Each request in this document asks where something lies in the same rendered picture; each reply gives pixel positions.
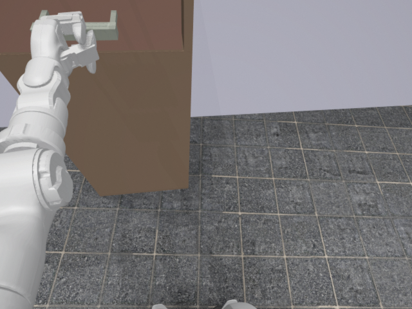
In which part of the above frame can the handle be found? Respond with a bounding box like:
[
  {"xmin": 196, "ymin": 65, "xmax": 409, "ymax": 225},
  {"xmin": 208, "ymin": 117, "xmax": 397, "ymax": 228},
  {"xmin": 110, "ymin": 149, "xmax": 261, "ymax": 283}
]
[{"xmin": 30, "ymin": 10, "xmax": 118, "ymax": 41}]

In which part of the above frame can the robot left hand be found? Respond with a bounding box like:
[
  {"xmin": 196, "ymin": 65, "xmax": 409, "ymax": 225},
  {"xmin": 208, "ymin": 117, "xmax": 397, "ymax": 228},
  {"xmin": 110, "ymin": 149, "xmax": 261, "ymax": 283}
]
[{"xmin": 30, "ymin": 11, "xmax": 99, "ymax": 77}]

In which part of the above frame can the cabinet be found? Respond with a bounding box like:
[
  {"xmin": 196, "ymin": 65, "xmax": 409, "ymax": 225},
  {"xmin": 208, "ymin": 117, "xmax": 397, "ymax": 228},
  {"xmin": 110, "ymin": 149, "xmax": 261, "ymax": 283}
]
[{"xmin": 0, "ymin": 0, "xmax": 194, "ymax": 196}]

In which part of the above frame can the left robot forearm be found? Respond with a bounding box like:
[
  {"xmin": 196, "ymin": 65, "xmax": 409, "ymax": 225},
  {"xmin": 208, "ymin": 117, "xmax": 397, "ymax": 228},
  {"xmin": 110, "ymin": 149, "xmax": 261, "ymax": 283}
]
[{"xmin": 0, "ymin": 57, "xmax": 71, "ymax": 160}]

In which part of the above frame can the drawer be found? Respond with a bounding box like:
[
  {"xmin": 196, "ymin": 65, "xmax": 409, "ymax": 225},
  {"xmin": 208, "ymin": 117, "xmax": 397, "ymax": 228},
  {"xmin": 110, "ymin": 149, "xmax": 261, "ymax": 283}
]
[{"xmin": 0, "ymin": 0, "xmax": 182, "ymax": 53}]

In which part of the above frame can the robot left upper arm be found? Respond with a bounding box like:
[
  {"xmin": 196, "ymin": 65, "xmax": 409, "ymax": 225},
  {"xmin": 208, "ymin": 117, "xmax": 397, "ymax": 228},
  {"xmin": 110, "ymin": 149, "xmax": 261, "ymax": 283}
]
[{"xmin": 0, "ymin": 148, "xmax": 73, "ymax": 309}]

